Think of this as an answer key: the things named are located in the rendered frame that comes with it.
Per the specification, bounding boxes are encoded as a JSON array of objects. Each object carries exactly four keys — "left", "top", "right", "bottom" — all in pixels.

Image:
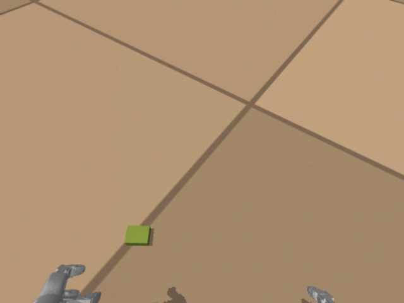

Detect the small box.
[{"left": 124, "top": 225, "right": 151, "bottom": 246}]

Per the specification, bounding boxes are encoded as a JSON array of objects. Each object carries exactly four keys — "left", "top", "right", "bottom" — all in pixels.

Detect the left robot hand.
[{"left": 39, "top": 264, "right": 101, "bottom": 303}]

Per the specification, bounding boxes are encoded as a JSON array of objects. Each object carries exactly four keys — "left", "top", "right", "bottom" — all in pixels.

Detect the right robot hand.
[{"left": 307, "top": 286, "right": 335, "bottom": 303}]

